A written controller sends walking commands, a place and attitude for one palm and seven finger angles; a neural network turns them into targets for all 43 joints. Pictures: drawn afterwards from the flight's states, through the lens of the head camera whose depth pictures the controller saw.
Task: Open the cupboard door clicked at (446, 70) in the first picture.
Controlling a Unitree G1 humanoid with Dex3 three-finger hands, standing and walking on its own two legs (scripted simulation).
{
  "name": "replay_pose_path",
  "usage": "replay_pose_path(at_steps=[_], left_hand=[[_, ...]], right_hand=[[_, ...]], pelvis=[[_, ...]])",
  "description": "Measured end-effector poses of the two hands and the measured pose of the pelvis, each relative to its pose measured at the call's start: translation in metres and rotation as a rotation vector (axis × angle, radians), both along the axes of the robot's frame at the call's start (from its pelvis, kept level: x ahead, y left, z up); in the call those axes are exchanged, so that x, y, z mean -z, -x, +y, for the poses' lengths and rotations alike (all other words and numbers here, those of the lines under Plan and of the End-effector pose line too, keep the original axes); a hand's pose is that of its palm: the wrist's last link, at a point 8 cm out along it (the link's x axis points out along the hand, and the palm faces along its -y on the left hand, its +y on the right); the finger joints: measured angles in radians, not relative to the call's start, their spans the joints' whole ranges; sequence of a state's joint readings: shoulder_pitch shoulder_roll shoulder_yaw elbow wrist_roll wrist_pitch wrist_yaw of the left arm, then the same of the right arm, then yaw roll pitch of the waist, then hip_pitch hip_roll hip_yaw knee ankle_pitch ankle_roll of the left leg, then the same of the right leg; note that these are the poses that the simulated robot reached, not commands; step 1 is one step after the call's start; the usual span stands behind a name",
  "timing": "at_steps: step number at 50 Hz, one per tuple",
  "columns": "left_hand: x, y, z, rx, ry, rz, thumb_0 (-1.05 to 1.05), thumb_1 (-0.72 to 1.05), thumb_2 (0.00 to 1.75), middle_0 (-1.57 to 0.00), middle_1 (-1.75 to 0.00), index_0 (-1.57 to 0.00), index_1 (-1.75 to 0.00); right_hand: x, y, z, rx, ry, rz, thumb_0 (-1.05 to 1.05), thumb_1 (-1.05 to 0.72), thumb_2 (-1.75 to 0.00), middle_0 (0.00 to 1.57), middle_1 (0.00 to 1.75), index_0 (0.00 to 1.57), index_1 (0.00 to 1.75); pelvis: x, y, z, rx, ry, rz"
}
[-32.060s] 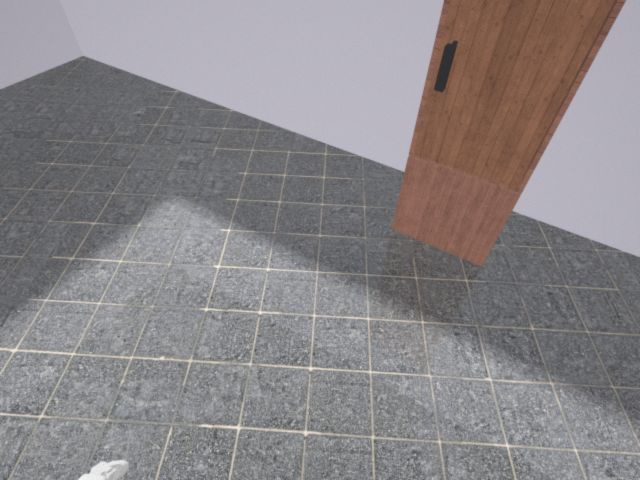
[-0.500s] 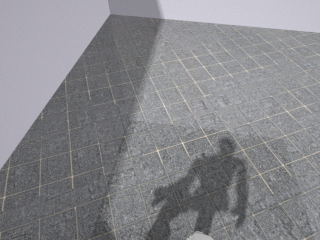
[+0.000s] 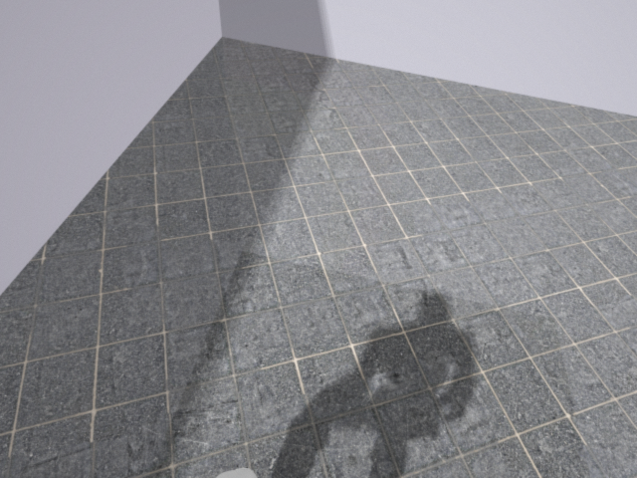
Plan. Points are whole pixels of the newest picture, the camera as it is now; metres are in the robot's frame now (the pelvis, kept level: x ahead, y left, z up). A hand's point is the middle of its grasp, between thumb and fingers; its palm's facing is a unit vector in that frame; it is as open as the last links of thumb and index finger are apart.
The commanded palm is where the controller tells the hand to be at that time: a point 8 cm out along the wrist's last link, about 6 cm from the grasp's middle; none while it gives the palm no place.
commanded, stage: turn to face it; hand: left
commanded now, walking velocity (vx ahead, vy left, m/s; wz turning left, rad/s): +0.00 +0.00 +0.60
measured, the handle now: out of the picture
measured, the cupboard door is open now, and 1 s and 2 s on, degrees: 48 48 48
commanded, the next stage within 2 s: none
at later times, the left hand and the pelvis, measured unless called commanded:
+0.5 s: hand out of the picture +0.09 +0.18 -0.17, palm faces +0.33 -0.92 -0.21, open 7.3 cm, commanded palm none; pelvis +0.07 -0.04 +0.00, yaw +19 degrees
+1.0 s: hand out of the picture +0.05 +0.14 -0.15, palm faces +0.60 -0.76 -0.26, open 7.3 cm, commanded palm none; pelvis +0.12 -0.07 +0.01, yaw +38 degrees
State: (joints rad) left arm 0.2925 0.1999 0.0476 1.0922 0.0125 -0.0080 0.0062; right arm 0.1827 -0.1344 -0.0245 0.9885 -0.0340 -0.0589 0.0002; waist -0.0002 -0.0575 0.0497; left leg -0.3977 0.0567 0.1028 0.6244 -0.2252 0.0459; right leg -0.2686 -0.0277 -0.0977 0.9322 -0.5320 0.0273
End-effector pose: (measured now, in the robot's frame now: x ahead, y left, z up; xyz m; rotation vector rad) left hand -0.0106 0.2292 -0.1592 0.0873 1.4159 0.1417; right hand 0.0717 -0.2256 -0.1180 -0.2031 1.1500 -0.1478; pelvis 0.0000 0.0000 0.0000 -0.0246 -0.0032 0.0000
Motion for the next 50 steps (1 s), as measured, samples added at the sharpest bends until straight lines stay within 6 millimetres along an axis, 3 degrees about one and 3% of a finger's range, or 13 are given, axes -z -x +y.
replay_pose_path(at_steps=[8, 13, 19, 23, 27, 31, 37, 42, 46, 50], left_hand=[[-0.027, -0.084, 0.005, -0.063, -0.063, -0.183, 0.01, 0.92, 0.9, -0.2, -0.3, -0.2, -0.3], [-0.036, -0.113, 0.001, -0.089, -0.134, -0.283, 0.0, 0.91, 0.9, -0.2, -0.3, -0.2, -0.3], [-0.042, -0.104, -0.008, -0.165, -0.146, -0.254, 0.0, 0.91, 0.9, -0.2, -0.3, -0.2, -0.3], [-0.034, -0.088, -0.011, -0.225, -0.122, -0.222, 0.0, 0.91, 0.9, -0.2, -0.3, -0.21, -0.3], [-0.013, -0.064, -0.004, -0.289, -0.098, -0.165, 0.0, 0.91, 0.9, -0.2, -0.3, -0.21, -0.3], [-0.013, -0.051, 0.001, -0.339, -0.121, -0.108, 0.01, 0.91, 0.9, -0.2, -0.3, -0.21, -0.3], [-0.035, -0.058, -0.004, -0.41, -0.175, -0.159, 0.01, 0.91, 0.9, -0.2, -0.3, -0.2, -0.3], [-0.042, -0.054, -0.021, -0.458, -0.242, -0.196, 0.01, 0.91, 0.9, -0.2, -0.3, -0.2, -0.3], [-0.047, -0.041, -0.042, -0.517, -0.221, -0.16, 0.0, 0.91, 0.9, -0.2, -0.3, -0.2, -0.3], [-0.041, -0.027, -0.059, -0.576, -0.174, -0.139, 0.01, 0.91, 0.9, -0.2, -0.3, -0.21, -0.3]], right_hand=[[0.002, -0.024, -0.02, -0.071, 0.022, 0.114, -0.01, -0.93, -0.89, 0.2, 0.3, 0.2, 0.3], [0.014, -0.048, -0.048, -0.092, 0.012, 0.143, 0.0, -0.91, -0.89, 0.2, 0.3, 0.2, 0.3], [0.002, -0.1, -0.061, -0.164, 0.032, 0.124, 0.0, -0.91, -0.9, 0.2, 0.3, 0.2, 0.3], [-0.009, -0.142, -0.049, -0.252, 0.051, 0.083, 0.0, -0.91, -0.9, 0.19, 0.3, 0.19, 0.3], [-0.005, -0.183, -0.029, -0.344, 0.075, -0.001, 0.0, -0.9, -0.9, 0.19, 0.3, 0.19, 0.3], [-0.009, -0.2, -0.017, -0.406, 0.076, -0.013, 0.0, -0.9, -0.9, 0.19, 0.3, 0.2, 0.3], [0.0, -0.215, -0.018, -0.48, 0.056, 0.045, 0.0, -0.9, -0.89, 0.2, 0.3, 0.2, 0.3], [0.017, -0.242, -0.024, -0.524, 0.026, 0.067, 0.0, -0.9, -0.89, 0.2, 0.3, 0.2, 0.3], [0.008, -0.263, -0.014, -0.57, 0.02, 0.062, 0.01, -0.9, -0.9, 0.2, 0.3, 0.2, 0.3], [-0.006, -0.281, 0.009, -0.637, 0.019, 0.042, 0.01, -0.9, -0.9, 0.19, 0.3, 0.2, 0.3]], pelvis=[[-0.01, -0.022, -0.013, -0.103, 0.01, 0.02], [-0.001, -0.04, -0.036, -0.161, -0.02, 0.03], [-0.009, -0.06, -0.043, -0.26, -0.027, 0.021], [-0.01, -0.07, -0.041, -0.313, -0.042, 0.028], [0.005, -0.076, -0.031, -0.362, -0.022, 0.034], [0.002, -0.081, -0.036, -0.402, -0.019, 0.032], [-0.005, -0.094, -0.053, -0.482, 0.0, 0.026], [0.004, -0.107, -0.07, -0.55, -0.021, 0.026], [-0.006, -0.113, -0.071, -0.61, -0.032, 0.025], [-0.011, -0.118, -0.069, -0.659, -0.043, 0.038]])
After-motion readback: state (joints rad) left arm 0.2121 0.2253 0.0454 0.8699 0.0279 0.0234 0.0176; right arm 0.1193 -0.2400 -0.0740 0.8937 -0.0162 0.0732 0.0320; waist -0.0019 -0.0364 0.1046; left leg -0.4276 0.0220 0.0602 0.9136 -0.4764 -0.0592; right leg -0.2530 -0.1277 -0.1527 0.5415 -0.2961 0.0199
